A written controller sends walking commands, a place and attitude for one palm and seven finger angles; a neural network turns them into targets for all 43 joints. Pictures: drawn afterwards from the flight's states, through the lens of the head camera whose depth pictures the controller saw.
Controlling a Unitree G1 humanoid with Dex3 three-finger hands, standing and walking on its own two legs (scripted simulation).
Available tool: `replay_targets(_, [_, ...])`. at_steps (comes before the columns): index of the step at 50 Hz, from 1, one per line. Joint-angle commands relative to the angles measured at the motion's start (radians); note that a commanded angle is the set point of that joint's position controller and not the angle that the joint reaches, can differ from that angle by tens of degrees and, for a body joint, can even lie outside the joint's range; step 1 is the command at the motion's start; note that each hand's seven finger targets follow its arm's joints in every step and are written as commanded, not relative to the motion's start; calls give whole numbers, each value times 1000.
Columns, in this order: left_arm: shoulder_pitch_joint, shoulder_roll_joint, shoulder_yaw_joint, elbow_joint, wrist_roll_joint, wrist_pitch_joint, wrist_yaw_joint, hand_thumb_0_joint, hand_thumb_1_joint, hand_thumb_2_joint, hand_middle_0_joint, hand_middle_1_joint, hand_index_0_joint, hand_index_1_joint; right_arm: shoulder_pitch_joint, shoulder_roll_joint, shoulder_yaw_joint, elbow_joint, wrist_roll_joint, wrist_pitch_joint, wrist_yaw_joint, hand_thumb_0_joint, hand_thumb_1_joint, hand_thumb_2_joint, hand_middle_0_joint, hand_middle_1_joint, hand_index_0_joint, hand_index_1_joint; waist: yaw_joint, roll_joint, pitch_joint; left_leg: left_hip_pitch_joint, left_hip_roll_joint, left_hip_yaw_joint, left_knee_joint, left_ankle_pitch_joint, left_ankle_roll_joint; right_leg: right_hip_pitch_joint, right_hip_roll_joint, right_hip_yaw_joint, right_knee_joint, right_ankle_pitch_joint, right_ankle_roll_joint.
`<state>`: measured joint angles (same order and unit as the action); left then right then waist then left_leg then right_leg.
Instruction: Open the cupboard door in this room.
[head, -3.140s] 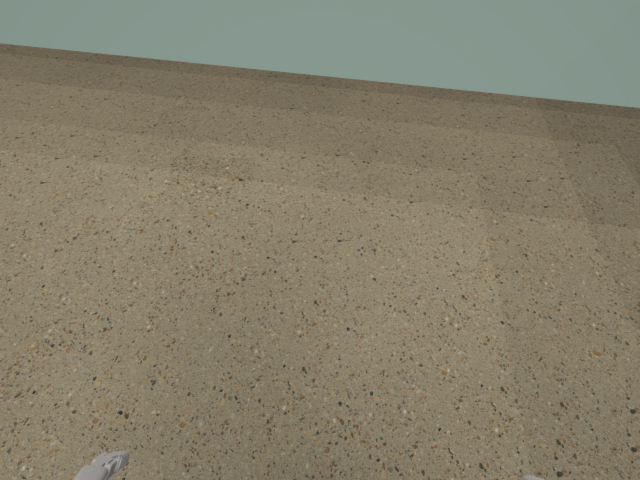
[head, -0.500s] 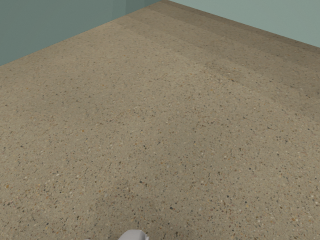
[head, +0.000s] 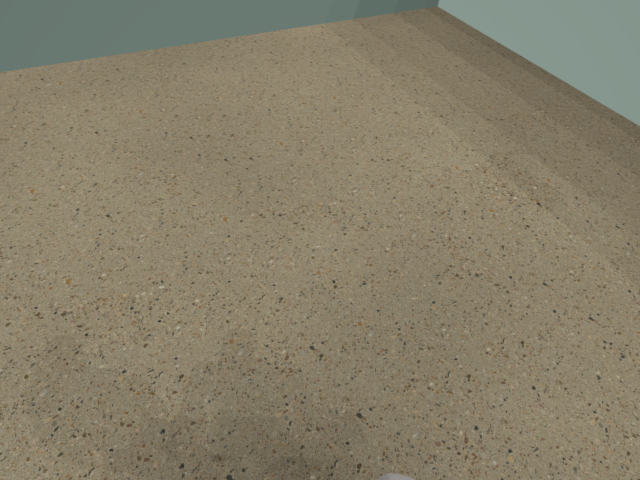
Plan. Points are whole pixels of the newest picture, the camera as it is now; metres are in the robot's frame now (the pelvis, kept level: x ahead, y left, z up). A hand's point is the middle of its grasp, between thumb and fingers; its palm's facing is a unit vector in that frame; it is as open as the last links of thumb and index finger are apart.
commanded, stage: turn or walk to find it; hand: left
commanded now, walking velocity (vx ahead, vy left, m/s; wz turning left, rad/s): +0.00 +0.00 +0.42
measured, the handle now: out of the picture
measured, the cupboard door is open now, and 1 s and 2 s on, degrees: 0 0 0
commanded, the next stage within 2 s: none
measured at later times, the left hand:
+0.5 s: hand out of the picture -0.01 +0.15 -0.15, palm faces +0.25 -0.93 -0.27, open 7.4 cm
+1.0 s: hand out of the picture -0.13 +0.21 -0.17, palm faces +0.46 -0.85 -0.24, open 7.4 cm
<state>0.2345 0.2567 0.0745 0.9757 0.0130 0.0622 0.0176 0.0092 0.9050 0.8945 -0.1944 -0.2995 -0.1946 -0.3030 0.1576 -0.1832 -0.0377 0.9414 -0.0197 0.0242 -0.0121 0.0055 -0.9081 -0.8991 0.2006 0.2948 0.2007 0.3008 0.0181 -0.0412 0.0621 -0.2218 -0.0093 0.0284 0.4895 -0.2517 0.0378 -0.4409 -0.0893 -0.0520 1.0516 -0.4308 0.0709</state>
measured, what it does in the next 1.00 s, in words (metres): steps on the spot, turning left: right foot, then left foot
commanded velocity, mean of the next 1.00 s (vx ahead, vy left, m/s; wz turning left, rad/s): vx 0.00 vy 0.00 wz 0.42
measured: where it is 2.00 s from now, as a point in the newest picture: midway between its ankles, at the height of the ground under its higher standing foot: outside the picture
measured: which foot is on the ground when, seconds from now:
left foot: down 0.00-0.24, up 0.26-0.70, down 0.72-1.00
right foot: up 0.00-0.22, down 0.24-0.72, up 0.74-1.00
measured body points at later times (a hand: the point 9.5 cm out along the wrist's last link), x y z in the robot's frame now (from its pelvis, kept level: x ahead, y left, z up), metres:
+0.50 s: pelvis -0.04 -0.05 +0.00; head -0.01 -0.08 +0.45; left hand -0.02 +0.20 -0.13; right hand +0.05 -0.31 -0.16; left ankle -0.09 +0.10 -0.65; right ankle +0.00 -0.14 -0.74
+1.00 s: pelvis -0.09 -0.01 +0.00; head -0.08 +0.02 +0.45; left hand -0.15 +0.25 -0.15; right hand +0.09 -0.20 -0.13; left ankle -0.11 +0.07 -0.74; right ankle -0.04 -0.16 -0.67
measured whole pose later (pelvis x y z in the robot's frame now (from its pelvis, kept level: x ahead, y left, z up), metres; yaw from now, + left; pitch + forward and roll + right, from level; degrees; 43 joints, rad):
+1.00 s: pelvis -0.09 -0.01 +0.00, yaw +24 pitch -1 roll -1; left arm 0.22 0.25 0.08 0.98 0.01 0.06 0.02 0.01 0.90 0.89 -0.19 -0.30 -0.19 -0.30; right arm 0.18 -0.18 -0.04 0.95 -0.02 0.02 -0.01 0.01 -0.91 -0.90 0.20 0.30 0.20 0.30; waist 0.01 -0.03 0.05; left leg -0.21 -0.04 0.01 0.43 -0.21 0.06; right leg -0.44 -0.09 -0.03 1.02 -0.38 0.08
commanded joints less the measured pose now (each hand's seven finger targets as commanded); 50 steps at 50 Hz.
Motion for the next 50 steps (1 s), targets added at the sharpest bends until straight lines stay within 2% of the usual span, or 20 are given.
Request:
replay_targets(1, [-28, 45, 5, -92, 1, -24, 0, 0, 900, 900, -200, -300, -200, -300, 61, -211, -54, -39, -1, -15, -9, 0, -900, -900, 200, 300, 200, 300, -41, 169, -71, 99, 242, -235, -161, 426, 131, -47, 0, 18, -70, 7, 16])
replay_targets(7, [-36, 28, 1, -120, -5, -33, 6, 0, 900, 900, -200, -300, -200, -300, 52, -222, -66, -55, -9, -3, -1, 0, -900, -900, 200, 300, 200, 300, -40, 197, -76, 32, 231, -323, -138, 371, 136, 85, 41, 10, -311, -7, 0])
replay_targets(10, [50, 40, 6, -101, -6, -46, 10, 0, 900, 900, -200, -300, -200, -300, 19, -216, -69, -65, -3, 2, 5, 0, -900, -900, 200, 300, 200, 300, 8, 169, -98, -86, 179, -310, -68, 273, 86, 278, 52, -4, -553, 173, -7])
replay_targets(11, [74, 72, 12, -97, 0, -55, 14, 0, 900, 900, -200, -300, -200, -300, 19, -186, -67, -70, 4, 1, 9, 0, -900, -900, 200, 300, 200, 300, 20, 91, -106, -165, 125, -271, -2, 169, 39, 376, 4, 38, -670, 233, -19])
replay_targets(12, [91, 156, 28, -103, 15, -64, 22, 0, 900, 900, -200, -300, -200, -300, 39, -121, -57, -88, 13, 2, 14, 0, -900, -900, 200, 300, 200, 300, 25, -152, -116, -331, 3, -140, 193, -81, -29, 471, -218, 271, -767, 208, -88])
replay_targets(13, [81, 216, 36, -120, 17, -62, 21, 0, 900, 900, -200, -300, -200, -300, 12, -118, -61, -113, 5, 7, 13, 0, -900, -900, 200, 300, 200, 300, 37, -268, -79, -363, -56, -71, 419, -313, -63, 356, -398, 417, -810, 303, -195])
replay_targets(14, [44, 181, 32, -131, 10, -60, 24, 0, 900, 900, -200, -300, -200, -300, 8, -156, -72, -95, -3, 21, 14, 0, -900, -900, 200, 300, 200, 300, 26, -174, -69, -330, -14, -126, 571, -290, -56, 257, -377, 356, -822, 216, -229])
replay_targets(15, [-25, 143, 28, -145, 8, -64, 26, 0, 900, 900, -200, -300, -200, -300, 31, -158, -75, -71, -7, 31, 20, 0, -900, -900, 200, 300, 200, 300, -7, -212, -33, -333, 7, -134, 641, -234, -56, 196, -316, 302, -844, 134, -211])
replay_targets(16, [-63, 121, 17, -153, 6, -62, 22, 0, 900, 900, -200, -300, -200, -300, 45, -151, -78, -47, -7, 37, 25, 0, -900, -900, 200, 300, 200, 300, -25, -133, 7, -322, 12, -110, 706, -172, -62, 156, -268, 238, -838, 110, -188])
replay_targets(19, [-77, 85, 3, -153, 7, -72, 20, 0, 900, 900, -200, -300, -200, -300, 107, -121, -70, -11, -7, 39, 34, 0, -900, -900, 200, 300, 200, 300, -50, -90, -6, -315, 25, -67, 728, -78, -88, 199, -198, 83, -791, 231, -158])
replay_targets(29, [69, 144, 24, -79, 22, -67, 21, 0, 900, 900, -200, -300, -200, -300, -11, -94, -42, -33, 7, 23, 28, 0, -900, -900, 200, 300, 200, 300, 38, -137, -80, -219, 51, 22, 325, -230, -101, 370, -279, 48, -697, 498, -223])
replay_targets(32, [64, 158, 28, -63, 20, -62, 17, 0, 900, 900, -200, -300, -200, -300, 28, -93, -38, -23, 13, 14, 21, 0, -900, -900, 200, 300, 200, 300, 19, -157, -115, -120, 30, 59, 195, -187, -86, 354, -281, 23, -639, 583, -205])
replay_targets(34, [31, 148, 28, -61, 11, -55, 16, 0, 900, 900, -200, -300, -200, -300, 94, -105, -39, -6, 11, 5, 20, 0, -900, -900, 200, 300, 200, 300, -27, -114, -130, 23, 35, 61, -7, -17, -73, 275, -254, -41, -554, 498, -141])
replay_targets(35, [31, 119, 23, -69, 2, -48, 13, 0, 900, 900, -200, -300, -200, -300, 129, -146, -48, 2, 9, -5, 20, 0, -900, -900, 200, 300, 200, 300, -48, 18, -144, 138, 88, -7, -104, 89, -53, 170, -205, -95, -437, 377, -88])
replay_targets(36, [32, 53, 12, -100, -5, -41, 7, 0, 900, 900, -200, -300, -200, -300, 146, -240, -68, -6, -1, -12, 15, 0, -900, -900, 200, 300, 200, 300, -60, 312, -124, 218, 325, -335, -173, 318, 49, -81, -69, -147, -236, 8, -8])
replay_targets(37, [-39, 42, -4, -126, 5, -31, 8, 0, 900, 900, -200, -300, -200, -300, 173, -290, -78, 0, -1, -3, 7, 0, -900, -900, 200, 300, 200, 300, -87, 332, -96, 147, 421, -395, -195, 472, 143, -117, -24, -67, -80, -200, -3])
replay_targets(38, [-57, 56, 1, -121, 8, -22, 8, 0, 900, 900, -200, -300, -200, -300, 148, -268, -72, 5, -4, -3, 3, 0, -900, -900, 200, 300, 200, 300, -74, 244, -78, 80, 401, -327, -201, 362, 157, -90, -43, -8, -8, -154, -15])
replay_targets(39, [-59, 51, 7, -106, 11, -18, 7, 0, 900, 900, -200, -300, -200, -300, 99, -235, -63, -5, -4, -8, -6, 0, -900, -900, 200, 300, 200, 300, -58, 275, -44, 45, 337, -303, -212, 309, 136, -109, -43, 16, 28, -94, -11])
replay_targets(42, [-8, 58, 12, -64, 8, -21, -5, 0, 900, 900, -200, -300, -200, -300, 7, -200, -44, -36, -1, -13, -11, 0, -900, -900, 200, 300, 200, 300, -16, 216, -11, 24, 244, -205, -201, 296, 103, -93, -27, 20, 64, 38, -1])
replay_targets(50, [-57, 48, 9, -89, 3, -24, 2, 0, 900, 900, -200, -300, -200, -300, 92, -202, -57, -28, -1, -15, -10, 0, -900, -900, 200, 300, 200, 300, -50, 164, -64, 117, 244, -297, -193, 325, 134, -76, -2, 35, -71, 22, 21])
